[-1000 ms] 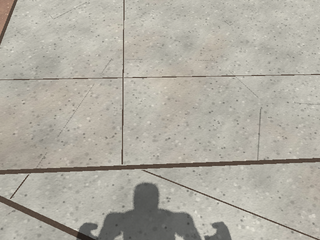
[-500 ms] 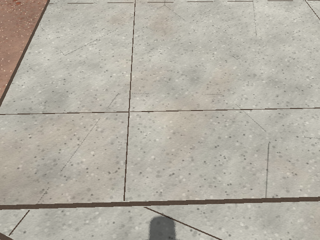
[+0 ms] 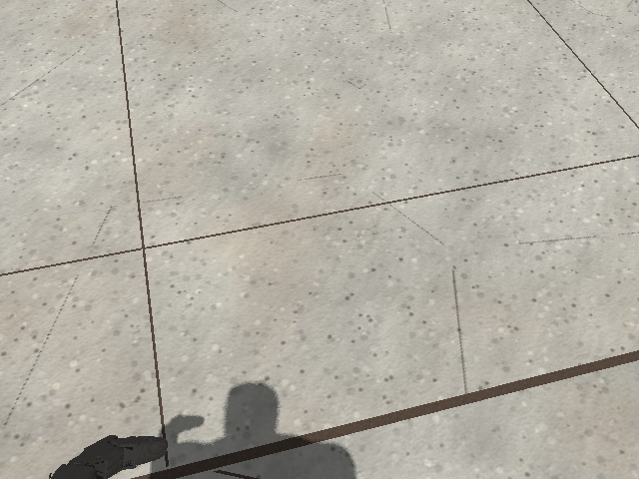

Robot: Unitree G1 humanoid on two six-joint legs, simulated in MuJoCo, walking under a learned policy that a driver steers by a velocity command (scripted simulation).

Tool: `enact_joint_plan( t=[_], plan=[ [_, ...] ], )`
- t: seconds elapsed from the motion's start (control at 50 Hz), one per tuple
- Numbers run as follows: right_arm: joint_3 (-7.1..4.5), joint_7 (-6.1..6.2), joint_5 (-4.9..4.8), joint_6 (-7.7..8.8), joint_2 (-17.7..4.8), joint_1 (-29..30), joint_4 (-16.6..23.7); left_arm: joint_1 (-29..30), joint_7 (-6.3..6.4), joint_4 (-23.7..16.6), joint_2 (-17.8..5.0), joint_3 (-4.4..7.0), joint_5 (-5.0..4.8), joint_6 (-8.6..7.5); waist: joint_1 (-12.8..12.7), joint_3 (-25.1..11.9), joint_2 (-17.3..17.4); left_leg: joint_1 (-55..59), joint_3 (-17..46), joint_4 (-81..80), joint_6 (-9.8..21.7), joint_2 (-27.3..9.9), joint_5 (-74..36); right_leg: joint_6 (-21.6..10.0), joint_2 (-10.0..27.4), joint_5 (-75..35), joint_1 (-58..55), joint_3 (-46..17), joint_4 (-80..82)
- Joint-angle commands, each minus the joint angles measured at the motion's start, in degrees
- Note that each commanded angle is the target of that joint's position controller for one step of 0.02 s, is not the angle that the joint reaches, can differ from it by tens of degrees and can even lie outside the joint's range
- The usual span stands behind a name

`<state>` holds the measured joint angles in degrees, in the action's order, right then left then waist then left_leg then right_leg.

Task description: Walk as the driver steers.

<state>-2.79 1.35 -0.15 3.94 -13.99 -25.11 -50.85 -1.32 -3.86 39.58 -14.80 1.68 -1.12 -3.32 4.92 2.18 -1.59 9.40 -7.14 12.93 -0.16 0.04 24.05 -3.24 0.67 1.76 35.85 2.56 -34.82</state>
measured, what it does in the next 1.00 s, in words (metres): walks ahead, turning right: right foot, then left foot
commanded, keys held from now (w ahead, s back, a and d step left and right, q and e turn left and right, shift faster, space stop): e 0.96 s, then no key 0.04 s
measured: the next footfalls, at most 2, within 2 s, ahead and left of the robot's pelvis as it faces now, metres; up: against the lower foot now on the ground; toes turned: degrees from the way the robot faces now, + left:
right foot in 0.04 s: +0.22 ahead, -0.10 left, +0.00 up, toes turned -3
left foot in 0.54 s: +0.29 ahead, +0.10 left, +0.00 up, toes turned -25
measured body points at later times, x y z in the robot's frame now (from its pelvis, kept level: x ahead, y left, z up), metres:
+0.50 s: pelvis +0.15 +0.00 +0.01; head +0.19 -0.01 +0.46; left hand +0.37 +0.24 -0.09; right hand +0.24 -0.30 -0.09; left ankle +0.26 +0.13 -0.71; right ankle +0.18 -0.09 -0.72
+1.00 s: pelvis +0.16 -0.02 +0.01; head +0.18 -0.06 +0.45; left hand +0.45 +0.12 -0.07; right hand +0.12 -0.34 -0.10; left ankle +0.24 +0.12 -0.68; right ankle +0.11 -0.10 -0.72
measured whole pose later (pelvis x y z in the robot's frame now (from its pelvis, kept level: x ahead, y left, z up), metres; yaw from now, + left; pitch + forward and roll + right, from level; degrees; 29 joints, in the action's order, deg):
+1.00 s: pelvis +0.16 -0.02 +0.01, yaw -35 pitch +2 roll +1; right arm -4.8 1.8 0.5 -0.8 -17.8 -8.6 -40.2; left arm -10.5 -0.4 34.2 -16.7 4.3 0.3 3.0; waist 0.6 2.6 2.3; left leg -24.8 -1.7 51.7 -3.9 -5.2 29.8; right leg -2.9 -1.4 17.7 18.8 -0.2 -34.6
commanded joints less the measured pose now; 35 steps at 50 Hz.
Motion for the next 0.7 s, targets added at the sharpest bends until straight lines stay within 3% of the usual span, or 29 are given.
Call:
enact_joint_plan(
  t=[0.02, 0.04, 0.06, 0.08, 0.1, 0.12, 0.14, 0.18, 0.22, 0.28, 0.38, 0.46, 0.5, 0.52, 0.54, 0.56, 0.58, 0.6, 0.62, 0.64, 0.7],
  plan=[
    [-2.7, 1.31, -0.06, -0.64, -11.8, 3.9, 4.3, -10.2, -0.23, -2.0, -8.9, 3.76, 0.2, -0.66, -10.0, -6.3, 8.8, -9.5, -0.5, 20.6, 3.2, -11.5, -68.7, -3.5, -5.9, -1.3, -21.2, 3.6, 1.4],
    [-2.49, 1.47, -0.15, -0.48, -11.6, 4.5, 5.3, -16.9, 0.79, -0.6, -11.6, 5.14, 0.35, -0.16, -13.8, -9.7, 6.2, -18.4, -0.8, 33.6, 0.7, -8.9, -60.0, -5.6, -4.4, -6.9, -34.0, -0.6, 4.2],
    [-0.78, 0.8, 2.66, 0.3, -5.4, 0.4, 7.4, -19.2, 2.4, -0.4, -16.6, 5.59, 0.91, 0.73, -9.3, -16.0, -11.3, -35.8, -0.8, 56.6, -2.4, -0.9, -2.1, -11.2, 10.6, -30.7, -51.2, -19.5, 0.1],
    [0.52, -0.49, 1.34, 1.56, -4.7, -5.4, 7.8, -17.8, 2.31, -3.5, -17.0, 5.05, 2.04, 0.29, -7.8, -31.2, -12.7, -45.4, 12.1, 73.5, -3.5, 5.4, 16.4, -23.8, 23.3, -26.3, -61.4, -47.0, 7.7],
    [-1.2, -0.97, -0.41, 1.95, -10.7, 1.0, 8.1, -15.2, 2.24, -4.4, -13.8, 4.94, 1.81, 0.7, -10.8, -27.6, -3.3, -47.3, 16.0, 74.1, -2.5, 1.5, 10.5, -20.6, 19.1, -17.5, -54.6, -40.6, 11.4],
    [-1.13, -0.64, -1.15, 1.76, -10.6, 6.2, 10.4, -11.1, 2.34, -4.5, -11.4, 4.27, 0.84, 0.73, -9.0, -17.4, -0.6, -49.3, 13.9, 69.8, -1.9, -0.4, 5.4, -17.3, 15.6, -12.4, -44.9, -32.7, 13.1],
    [-1.2, 0.16, -0.38, 1.16, -10.0, 7.5, 10.1, -8.3, 2.46, -4.7, -9.9, 3.82, 0.21, 0.79, -6.6, -11.0, 4.1, -48.4, 12.9, 65.9, -2.3, -2.5, 2.4, -15.0, 12.7, -10.7, -34.9, -28.0, 15.0],
    [-1.79, 1.0, 0.49, -0.76, -10.6, 6.4, 10.8, -5.8, 2.65, -5.6, -9.8, 3.85, 1.41, 1.04, -3.3, -7.3, 1.4, -41.2, 13.1, 60.6, -2.6, -4.1, -0.4, -14.0, 9.7, -10.2, -21.3, -23.7, 17.8],
    [-1.51, 1.48, 1.13, -1.79, -8.6, 5.1, 11.1, -5.1, 2.7, -5.5, -9.9, 4.07, 1.76, 0.92, -2.0, -7.2, -0.7, -38.1, 12.0, 55.8, -3.5, -3.6, -1.4, -14.2, 8.0, -14.8, -15.0, -20.5, 18.0],
    [-1.24, 2.24, 1.83, -2.52, -7.5, 7.8, 12.5, -6.2, 3.69, -5.1, -11.3, 4.58, 1.33, 1.61, -2.7, -9.4, -1.2, -39.3, 11.9, 48.5, -5.1, -2.4, -5.0, -13.4, 6.8, -14.8, -14.7, -20.1, 16.6],
    [-1.04, 1.86, 0.95, -3.0, -7.4, 15.3, 15.3, -6.4, 5.48, -5.8, -11.5, 4.7, 0.4, 4.12, -5.1, -8.4, -4.4, -40.2, 13.9, 36.3, -5.6, -0.8, -11.1, -9.7, 4.2, 11.6, -15.5, -25.0, 16.8],
    [-1.29, 0.98, 0.34, -1.51, -8.1, 17.1, 16.2, -8.3, 5.6, -5.8, -11.5, 4.89, 0.52, 5.0, -6.5, -8.5, -6.8, -35.8, 14.0, 26.7, -4.7, 1.2, -7.6, -9.3, 4.9, 7.5, -19.3, -29.5, 13.3],
    [-1.73, 0.48, 0.01, -0.75, -8.3, 14.9, 15.7, -7.8, 5.56, -6.2, -10.9, 4.67, -0.01, 5.37, -4.8, -9.0, -7.4, -30.2, 13.5, 16.6, -3.2, 1.8, -9.7, -7.8, 4.2, 1.7, -21.2, -31.5, 9.9],
    [-2.19, 0.33, 0.05, -0.43, -9.2, 13.0, 15.1, -7.7, 5.64, -6.3, -9.9, 4.35, -0.41, 5.6, -3.5, -8.8, -6.8, -24.7, 13.5, 9.0, -2.0, -0.1, -15.6, -5.7, 2.2, 2.4, -19.7, -30.6, 7.2],
    [-3.03, 0.57, 0.88, -0.6, -12.6, 12.0, 15.4, -10.4, 5.56, -6.4, -7.0, 3.5, -0.04, 5.67, -4.9, -11.3, 0.7, -16.7, 21.0, 7.3, 1.9, -10.7, -20.3, -2.4, -1.6, 16.6, -14.6, -25.6, -1.5],
    [-4.1, 0.61, 2.94, -1.64, -16.8, 13.5, 14.8, -11.1, 5.34, -8.5, -6.4, 3.5, -0.36, 5.2, -7.8, -8.0, 19.3, -14.5, 34.8, 5.7, 11.6, -20.9, -33.3, 1.3, -10.8, 32.1, -1.7, -13.0, -11.3],
    [-3.5, 0.56, 2.99, -1.69, -12.8, 13.8, 16.1, -11.7, 5.16, -7.3, -12.1, 5.05, 0.76, 4.53, -5.8, -9.0, 16.5, -14.9, 37.5, 6.1, 15.9, -24.4, -37.3, 4.2, -7.4, 34.9, 1.0, -12.0, -25.4],
    [-2.68, 0.8, 2.48, -1.82, -10.1, 15.1, 16.9, -12.1, 5.01, -6.1, -13.8, 5.99, 0.22, 4.7, -5.9, -8.7, 11.6, -15.9, 31.7, 7.5, 14.6, -21.8, -37.9, 5.5, -6.1, 31.3, 0.7, -11.7, -31.3],
    [-2.34, 0.91, 1.72, -2.1, -8.8, 17.0, 17.2, -13.0, 5.29, -4.7, -12.8, 6.05, -0.01, 5.52, -6.7, -7.6, 8.5, -16.7, 26.0, 8.5, 12.1, -17.9, -36.6, 6.9, -5.2, 28.4, 0.6, -10.7, -34.1],
    [-2.14, 1.07, 0.89, -2.32, -8.2, 17.9, 17.3, -13.0, 5.49, -4.6, -11.6, 5.81, 0.12, 6.25, -6.5, -6.6, 8.2, -16.7, 22.8, 8.9, 10.9, -16.2, -36.1, 7.9, -4.7, 25.5, 1.7, -10.0, -36.7],
    [-2.32, 1.48, 1.26, -3.35, -8.8, 17.2, 16.8, -10.2, 5.11, -6.2, -7.4, 4.5, -0.55, 6.92, -5.0, -5.2, 10.6, -16.8, 15.7, 7.4, 10.8, -13.1, -35.2, 9.4, -3.4, 21.3, 1.0, -5.5, -31.8]
  ],
)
